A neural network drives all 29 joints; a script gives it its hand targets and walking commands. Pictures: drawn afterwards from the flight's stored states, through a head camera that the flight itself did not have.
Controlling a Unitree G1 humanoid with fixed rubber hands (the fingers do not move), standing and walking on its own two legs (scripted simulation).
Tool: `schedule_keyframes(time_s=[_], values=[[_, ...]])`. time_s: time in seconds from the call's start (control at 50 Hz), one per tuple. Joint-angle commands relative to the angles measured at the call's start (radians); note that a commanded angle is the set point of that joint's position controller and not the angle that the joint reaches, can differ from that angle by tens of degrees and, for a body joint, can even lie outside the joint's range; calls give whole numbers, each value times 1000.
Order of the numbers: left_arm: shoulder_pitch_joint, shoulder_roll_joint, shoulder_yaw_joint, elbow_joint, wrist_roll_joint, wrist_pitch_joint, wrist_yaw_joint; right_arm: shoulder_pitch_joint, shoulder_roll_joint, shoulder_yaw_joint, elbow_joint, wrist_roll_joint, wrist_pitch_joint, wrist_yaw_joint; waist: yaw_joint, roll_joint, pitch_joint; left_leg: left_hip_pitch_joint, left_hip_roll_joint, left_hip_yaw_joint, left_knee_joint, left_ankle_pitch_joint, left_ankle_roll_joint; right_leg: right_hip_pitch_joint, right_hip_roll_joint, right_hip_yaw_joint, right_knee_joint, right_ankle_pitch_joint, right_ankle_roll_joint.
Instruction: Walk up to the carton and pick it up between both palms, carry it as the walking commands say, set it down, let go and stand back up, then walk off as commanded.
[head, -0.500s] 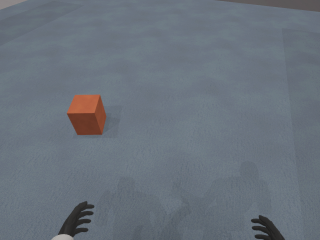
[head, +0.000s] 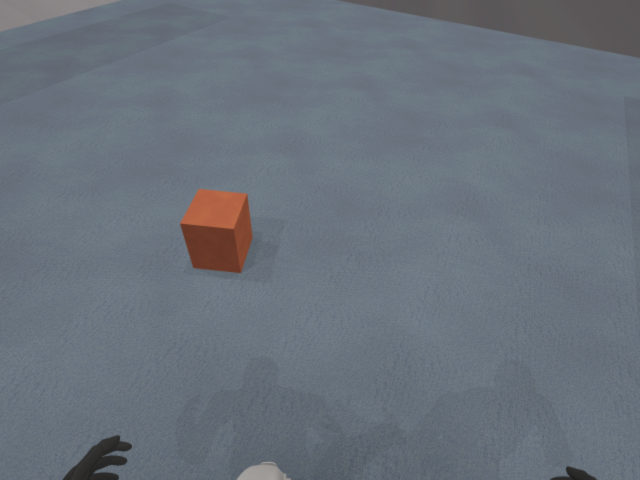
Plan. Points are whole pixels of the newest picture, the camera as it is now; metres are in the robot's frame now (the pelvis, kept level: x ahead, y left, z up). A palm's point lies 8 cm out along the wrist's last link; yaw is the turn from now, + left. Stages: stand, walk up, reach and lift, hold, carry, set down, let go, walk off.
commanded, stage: walk up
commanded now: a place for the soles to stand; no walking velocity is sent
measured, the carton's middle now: (219, 231) +1.14 +0.44 -0.62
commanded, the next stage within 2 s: none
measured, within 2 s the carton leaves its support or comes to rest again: neither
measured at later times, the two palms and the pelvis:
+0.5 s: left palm (56, 412) +0.21 +0.37 -0.05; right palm (545, 476) +0.17 -0.27 -0.07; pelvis +0.11 +0.05 +0.01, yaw +5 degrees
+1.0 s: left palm (96, 345) +0.31 +0.36 -0.06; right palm (481, 294) +0.45 -0.26 -0.06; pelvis +0.28 +0.03 +0.00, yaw +13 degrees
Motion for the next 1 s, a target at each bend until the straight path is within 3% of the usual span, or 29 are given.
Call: schedule_keyframes(time_s=[0.0, 0.02, 0.04, 0.06, 0.08, 0.1, 0.12, 0.16, 0.2, 0.28, 0.36, 0.44, 0.5, 0.54, 0.56, 0.58, 0.6, 0.62, 0.64, 0.66, 0.68, 0.7, 0.74, 0.76, 0.82, 0.88, 0.92, 0.96, 0.98], values=[[-226, 154, 125, -64, 46, -14, 0, 350, -264, -156, 14, -20, -18, -19, -262, 313, -13, 569, 8, -201, -339, -245, 96, -599, 4, -90, 413, -177, -65], [-189, 82, 91, -81, 33, -8, 7, 298, -300, -142, -29, -20, -29, -40, -236, 486, 95, 424, 110, -607, -652, -577, 95, -716, 85, -12, 671, -192, -51], [-149, 147, 95, -63, 18, -2, 8, 166, -296, -127, -73, -6, -33, -49, -140, 292, 157, 260, 155, -775, -787, -681, 73, -647, 54, 113, 685, -84, -52], [-125, 187, 95, -27, 18, 0, 4, 87, -282, -122, -90, 7, -31, -59, -93, 172, 202, 206, 153, -771, -784, -618, 50, -617, 21, 148, 662, -9, -39], [-98, 235, 106, -13, 19, 1, -1, 44, -280, -124, -93, 14, -34, -70, -68, 141, 166, 202, 141, -741, -746, -539, 40, -574, 23, 161, 608, 10, -33], [-45, 265, 120, 8, 15, 3, -3, 38, -267, -123, -99, 13, -39, -76, -41, 139, 116, 209, 136, -696, -708, -449, 67, -491, 25, 145, 525, 22, -19], [-33, 264, 123, 23, 17, 6, -3, 40, -251, -119, -102, 10, -44, -76, -32, 139, 89, 199, 114, -613, -688, -378, 53, -439, 23, 132, 462, 23, -13], [-47, 252, 128, 42, 16, 19, -2, 81, -241, -118, -107, 6, -49, -72, -39, 157, 62, 164, 78, -564, -707, -372, 9, -365, 32, 97, 396, 46, -14], [-61, 251, 130, 50, 17, 30, -2, 86, -237, -120, -114, 1, -47, -71, -32, 118, 74, 151, 79, -568, -717, -391, 15, -359, 31, 92, 341, 79, -13], [-108, 233, 125, 33, 21, 31, 1, 143, -219, -115, -100, -5, -42, -68, -64, 103, 111, 202, 98, -586, -715, -372, 70, -400, 32, 93, 245, 83, -2], [-134, 229, 123, 18, 18, 25, 2, 198, -219, -115, -86, -4, -37, -65, -91, 72, 108, 312, 138, -652, -693, -358, 108, -475, 24, 120, 199, 80, -6], [-170, 213, 117, 3, 20, 7, 6, 224, -215, -112, -72, -5, -40, -61, -106, 64, 104, 370, 133, -626, -629, -232, 144, -497, 25, 122, 143, 45, -12], [-166, 198, 113, -5, 18, -12, 11, 219, -217, -111, -72, -5, -44, -60, -99, 97, 68, 392, 128, -586, -533, 43, 172, -446, 36, 106, 71, 7, -20], [-119, 189, 112, 0, 13, -27, 17, 190, -210, -105, -84, -5, -43, -57, -67, 117, 42, 333, 113, -538, -461, 215, 185, -329, 50, 96, 4, 4, -26], [-67, 188, 114, 7, 13, -37, 20, 155, -205, -102, -100, -6, -43, -56, -25, 112, 21, 248, 90, -478, -398, 265, 179, -188, 55, 94, -82, 50, -36], [42, 215, 127, 34, 15, -50, 25, 84, -185, -92, -123, 4, -45, -55, 55, 51, -21, 60, 27, -369, -257, 306, 138, 105, 47, 121, -229, 129, -61], [166, 321, 160, 50, 34, -57, 37, 71, -93, -66, -149, 25, -60, -52, 131, -194, -128, -146, -116, -206, 80, 197, 59, 376, -155, 402, -345, 6, -136], [173, 377, 177, 45, 25, -51, 43, 138, -85, -53, -136, 11, -67, -61, 113, -246, -144, -281, -149, -102, 244, -130, 26, 442, -408, 646, -413, -119, -193], [86, 375, 173, 27, 26, -41, 42, 125, -163, -59, -112, -2, -63, -64, 77, -92, -107, -321, -96, -126, 319, -135, 21, 420, -433, 670, -394, -213, -236], [42, 345, 164, 8, 23, -42, 40, 118, -187, -67, -87, -4, -60, -57, 58, -37, -70, -325, -66, -123, 334, -73, 17, 349, -412, 598, -386, -221, -231], [17, 300, 157, 13, 11, -45, 39, 111, -186, -67, -66, -6, -55, -48, 47, -30, -30, -303, -23, -122, 302, -12, 20, 273, -355, 480, -367, -133, -218], [14, 283, 156, 12, 10, -46, 37, 122, -166, -69, -67, 0, -49, -38, 31, -65, -10, -280, 1, -115, 254, -1, 20, 232, -319, 390, -381, -110, -199], [18, 278, 152, 18, 10, -48, 32, 125, -164, -74, -52, 2, -35, -24, 12, -85, 20, -259, 7, -91, 230, 50, -1, 165, -282, 282, -405, -59, -167], [28, 277, 153, 19, 12, -47, 29, 105, -168, -75, -54, 0, -29, -20, 21, -94, 29, -267, 13, -77, 209, 56, -7, 156, -284, 257, -405, -28, -179], [55, 282, 153, 20, 5, -47, 25, 16, -156, -75, -78, 3, -23, -10, 49, -110, 62, -265, 40, -55, 114, 126, -10, 118, -289, 183, -403, 122, -169], [16, 285, 146, 10, 4, -48, 15, -60, -142, -71, -93, 6, -28, 0, 41, -106, 111, -152, 53, -7, -20, 216, -11, -8, -259, 51, -402, 194, -173], [-31, 298, 146, 0, 8, -47, 9, -61, -147, -73, -89, 10, -29, 4, 9, -130, 130, -23, 60, 24, -102, 257, 2, -105, -240, -6, -408, 140, -148], [-70, 308, 149, -7, 12, -43, 10, -26, -156, -83, -73, 12, -28, 7, -22, -126, 135, 61, 60, 52, -118, 276, 16, -146, -260, -9, -385, 108, -128], [-76, 302, 146, -15, 15, -40, 11, 10, -174, -91, -58, 11, -30, 4, -38, -86, 111, 129, 50, 52, -123, 224, 39, -163, -271, -7, -319, 129, -127]])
